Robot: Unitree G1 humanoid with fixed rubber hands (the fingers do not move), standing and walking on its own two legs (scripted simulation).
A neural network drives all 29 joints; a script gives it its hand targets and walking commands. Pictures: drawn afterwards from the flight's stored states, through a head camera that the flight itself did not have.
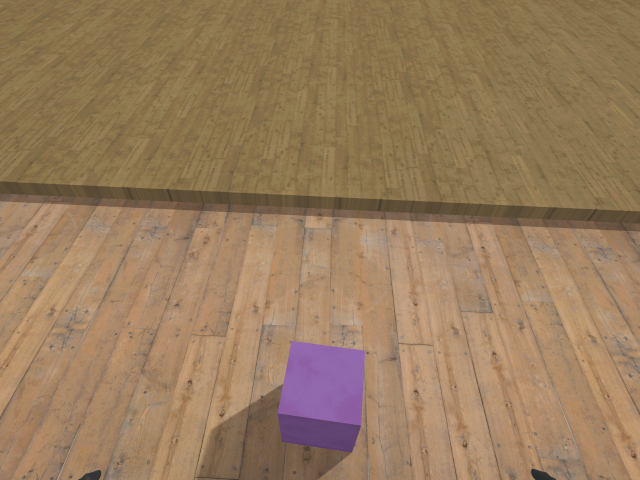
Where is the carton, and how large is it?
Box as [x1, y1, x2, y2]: [278, 341, 364, 451]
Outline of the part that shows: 292,341 278,409 278,418 282,441 351,451 360,427 364,351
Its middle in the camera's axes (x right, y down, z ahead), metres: +0.01 +0.47 +1.11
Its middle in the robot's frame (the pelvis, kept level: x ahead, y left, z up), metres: +0.47 -0.03 -0.66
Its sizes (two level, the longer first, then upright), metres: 0.210 0.200 0.250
